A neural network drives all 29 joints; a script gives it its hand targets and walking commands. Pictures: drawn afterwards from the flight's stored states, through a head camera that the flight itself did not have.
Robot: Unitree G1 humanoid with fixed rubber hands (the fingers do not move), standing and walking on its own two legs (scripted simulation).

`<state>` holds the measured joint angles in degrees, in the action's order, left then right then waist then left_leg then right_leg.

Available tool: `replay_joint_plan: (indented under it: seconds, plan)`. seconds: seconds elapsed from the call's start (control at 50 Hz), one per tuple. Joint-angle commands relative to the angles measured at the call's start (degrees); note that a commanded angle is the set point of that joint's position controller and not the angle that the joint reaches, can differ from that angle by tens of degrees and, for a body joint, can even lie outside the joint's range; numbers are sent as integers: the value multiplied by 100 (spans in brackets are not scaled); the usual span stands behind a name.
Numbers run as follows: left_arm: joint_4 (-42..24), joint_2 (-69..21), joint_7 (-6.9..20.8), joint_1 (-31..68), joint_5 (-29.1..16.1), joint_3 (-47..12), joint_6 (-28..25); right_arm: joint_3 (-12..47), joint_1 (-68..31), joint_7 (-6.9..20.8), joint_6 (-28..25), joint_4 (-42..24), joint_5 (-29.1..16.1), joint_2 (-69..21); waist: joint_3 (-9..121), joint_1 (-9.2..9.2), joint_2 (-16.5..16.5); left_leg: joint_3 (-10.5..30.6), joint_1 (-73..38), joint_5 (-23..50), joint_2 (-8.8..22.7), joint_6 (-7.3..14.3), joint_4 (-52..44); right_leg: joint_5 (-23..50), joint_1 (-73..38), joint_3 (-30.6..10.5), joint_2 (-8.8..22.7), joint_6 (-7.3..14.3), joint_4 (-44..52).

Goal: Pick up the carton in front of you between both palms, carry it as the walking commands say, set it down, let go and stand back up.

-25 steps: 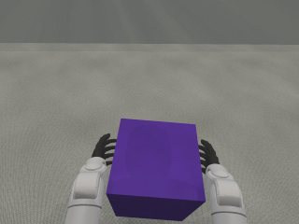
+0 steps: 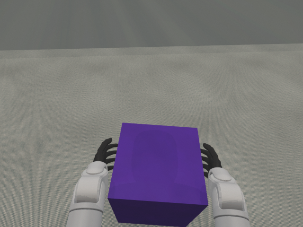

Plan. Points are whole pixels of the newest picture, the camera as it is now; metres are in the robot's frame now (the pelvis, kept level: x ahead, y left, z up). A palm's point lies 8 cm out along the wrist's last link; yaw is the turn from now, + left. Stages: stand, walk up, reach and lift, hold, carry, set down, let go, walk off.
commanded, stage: carry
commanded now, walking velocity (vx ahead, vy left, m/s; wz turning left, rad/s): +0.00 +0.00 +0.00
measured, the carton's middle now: (155, 177) +0.29 +0.00 -0.04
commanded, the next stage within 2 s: hold in 1.00 s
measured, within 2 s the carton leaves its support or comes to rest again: neither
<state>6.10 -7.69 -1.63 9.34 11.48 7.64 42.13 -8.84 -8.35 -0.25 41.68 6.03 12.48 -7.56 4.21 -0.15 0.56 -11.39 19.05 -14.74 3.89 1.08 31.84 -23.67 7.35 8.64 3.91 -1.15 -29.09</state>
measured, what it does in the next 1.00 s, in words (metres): shifts its weight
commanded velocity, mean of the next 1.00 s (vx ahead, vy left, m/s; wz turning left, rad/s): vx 0.00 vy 0.00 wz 0.00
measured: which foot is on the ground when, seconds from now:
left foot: down 0.00-1.00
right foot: down 0.00-1.00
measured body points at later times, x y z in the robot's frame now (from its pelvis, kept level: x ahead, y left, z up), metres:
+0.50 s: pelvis -0.04 +0.00 +0.00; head -0.06 +0.00 +0.45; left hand +0.25 +0.15 +0.03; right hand +0.25 -0.16 +0.03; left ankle +0.02 +0.11 -0.73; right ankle -0.09 -0.11 -0.73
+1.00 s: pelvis -0.05 +0.00 +0.00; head -0.07 +0.01 +0.45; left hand +0.24 +0.15 +0.03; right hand +0.24 -0.15 +0.03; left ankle +0.02 +0.11 -0.73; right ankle -0.09 -0.11 -0.73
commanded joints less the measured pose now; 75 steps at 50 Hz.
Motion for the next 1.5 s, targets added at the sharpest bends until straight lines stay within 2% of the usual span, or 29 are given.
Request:
replay_joint_plan:
  seconds: [0.0, 0.08, 0.1, 0.16, 0.24, 0.36, 0.4, 0.52, 0.54, 0.62, 0.64, 0.9, 0.98, 1.0, 1.02, 1.04, 1.06, 1.08, 1.1, 1.12, 1.18, 1.2, 1.24, 1.28, 1.3, 1.36, 1.38, 1.4, 1.48]
  plan:
    - [-363, -4824, 1168, 2257, -1183, -3065, -174, 3180, -2346, 1077, -120, -347, -1205, -4743, 1355, 26, 128, 545, -1100, 2669, 566, 48, -74, 3086, -6, -275, 565, -10, 271]
    - [-293, -4934, 1163, 2306, -1256, -3132, -138, 3217, -2447, 1097, -99, -384, -1263, -4758, 1229, 12, 16, 555, -1069, 2055, 558, -6, -253, 2500, 197, -348, 571, 79, 431]
    - [-200, -4860, 1170, 2310, -1183, -3011, -100, 3094, -2425, 1116, -83, -264, -1183, -4721, 1122, 12, 161, 566, -1051, 1842, 531, 1, -341, 2243, 356, -338, 547, 97, 466]
    - [-323, -4916, 1184, 2464, -1197, -3006, -143, 3052, -2438, 1123, -75, -82, -1192, -4780, 1081, 8, -49, 591, -955, 1423, 543, 30, -489, 1583, 436, -414, 550, 114, 608]
    - [-181, -4986, 1214, 2495, -1210, -3009, -113, 3043, -2509, 1157, -67, -71, -1208, -4815, 1052, 19, -105, 625, -935, 1426, 576, 9, -598, 1331, 556, -423, 538, 153, 652]
    - [-175, -5015, 1255, 2624, -1196, -2965, -160, 2982, -2519, 1150, -80, -61, -1141, -4832, 1201, 14, 80, 652, -991, 1281, 586, 18, -583, 1326, 574, -486, 520, 136, 663]
    - [-130, -5072, 1243, 2601, -1184, -3000, -118, 2938, -2612, 1179, -97, -66, -1181, -4910, 1017, 22, -88, 619, -945, 1430, 569, 5, -615, 1289, 734, -515, 512, 161, 665]
    - [-91, -5074, 1253, 2511, -1194, -2981, -139, 3004, -2602, 1201, -113, -16, -1196, -4947, 1153, 18, 31, 661, -938, 1238, 638, 3, -613, 1101, 706, -476, 503, 187, 692]
    - [-166, -5081, 1250, 2545, -1185, -3000, -145, 2974, -2584, 1194, -106, -18, -1186, -4927, 1183, 9, -158, 652, -837, 1094, 617, 14, -613, 1150, 593, -499, 504, 150, 692]
    - [-72, -5100, 1217, 2330, -1172, -2954, -111, 3092, -2582, 1188, -99, -58, -1255, -4896, 1220, 21, 27, 680, -887, 1559, 633, 33, -620, 1221, 682, -455, 490, 183, 487]
    - [-226, -4991, 1214, 2473, -1174, -3038, -140, 2975, -2551, 1185, -121, -127, -1184, -4836, 1260, 15, -110, 655, -981, 1675, 656, 17, -576, 1333, 688, -467, 491, 192, 500]
    - [-170, -5001, 1225, 2491, -1161, -3011, -120, 2902, -2494, 1175, -92, 18, -1191, -4842, 1236, 6, -190, 700, -937, 1279, 622, 64, -652, 1017, 842, -567, 486, 185, 542]
    - [-206, -5047, 1232, 2485, -1201, -3035, -137, 3030, -2584, 1187, -130, -206, -1210, -4885, 1281, 9, 56, 682, -924, 1468, 625, 30, -616, 1171, 806, -506, 491, 169, 529]
    - [-325, -4961, 1204, 1977, -1206, -2960, -108, 2837, -2196, 1200, -161, -141, -1134, -4945, 615, -108, 514, 1557, -2682, 2489, -858, 68, -745, 2530, 918, -1422, -715, 345, 938]
    - [-409, -4698, 1162, 1975, -1144, -2858, -174, 2750, -2076, 1150, -258, -192, -996, -4693, 623, 26, 353, 1665, -2927, 2797, -756, 69, -756, 2602, 954, -1543, -688, 386, 997]
    - [-522, -4608, 1123, 2061, -1035, -2740, -193, 2593, -2163, 1087, -280, -187, -827, -4533, 782, -73, 329, 1679, -3088, 2909, -705, -22, -788, 2590, 754, -1471, -780, 351, 950]
    - [-400, -4539, 1066, 1809, -879, -2558, -203, 2544, -1984, 1099, -293, -70, -818, -4418, 576, 9, -64, 1646, -3219, 2787, -710, -60, -913, 2319, 889, -1537, -729, 385, 1063]
    - [-430, -4430, 1022, 1938, -783, -2511, -248, 2427, -1977, 1089, -348, 48, -708, -4377, 613, 96, 65, 1595, -3243, 2550, -733, -76, -931, 2073, 905, -1566, -679, 362, 1177]
    - [-591, -4376, 971, 2056, -880, -2653, -261, 2516, -2104, 1085, -417, -81, -840, -4291, 612, -70, -1, 1603, -3498, 2330, -752, -105, -817, 1768, 1130, -1576, -644, 410, 1223]
    - [-840, -4352, 925, 2153, -995, -2883, -277, 2543, -2020, 1048, -438, -82, -929, -4385, 745, -26, 21, 1578, -3689, 2224, -718, -101, -874, 1717, 1151, -1626, -607, 428, 1353]
    - [-866, -3952, 846, 1851, -965, -2789, -250, 2337, -1706, 926, -460, -149, -827, -3915, 342, -209, -2, 1563, -3695, 1987, -712, -90, -914, 1516, 1293, -1610, -569, 465, 1407]
    - [-867, -3888, 824, 1859, -970, -2768, -253, 2397, -1789, 906, -475, -157, -920, -3781, 248, -174, -200, 1521, -3643, 1806, -753, -130, -888, 1303, 1293, -1591, -528, 476, 1451]
    - [-903, -3607, 772, 1665, -909, -2690, -279, 2396, -1750, 867, -509, -274, -914, -3664, 232, 23, 99, 1543, -3595, 1631, -703, -106, -952, 1222, 1150, -1525, -544, 478, 1482]
    - [-1001, -3679, 780, 1809, -987, -2893, -289, 2489, -1764, 852, -543, -178, -976, -3691, 171, -29, -103, 1439, -3279, 1439, -827, -142, -869, 1121, 1070, -1572, -512, 468, 1510]
    - [-875, -3665, 780, 1836, -1027, -2856, -305, 2424, -1801, 835, -535, -193, -944, -3662, 92, -97, 60, 1492, -3457, 1248, -729, -101, -942, 982, 1237, -1484, -557, 469, 1485]
    - [-713, -3619, 787, 1725, -1027, -2799, -356, 2542, -1960, 790, -554, -296, -974, -3584, 72, 11, 139, 1512, -3369, 1111, -779, -78, -911, 859, 1254, -1467, -552, 429, 1460]
    - [-806, -3624, 793, 1970, -1075, -2892, -365, 2548, -1983, 779, -550, -256, -1030, -3598, 53, -95, 68, 1508, -3306, 984, -770, -127, -924, 811, 1227, -1477, -556, 434, 1438]
    - [-834, -3505, 761, 1865, -987, -2730, -344, 2549, -2029, 756, -524, -345, -1003, -3538, 111, 40, 160, 1626, -3300, 936, -707, -111, -978, 777, 1240, -1417, -581, 427, 1395]
    - [-667, -3634, 742, 1894, -1027, -2849, -276, 2611, -2074, 775, -509, -224, -1077, -3647, -144, 66, 105, 1560, -3359, 601, -757, -104, -868, 432, 1465, -1466, -524, 491, 1379]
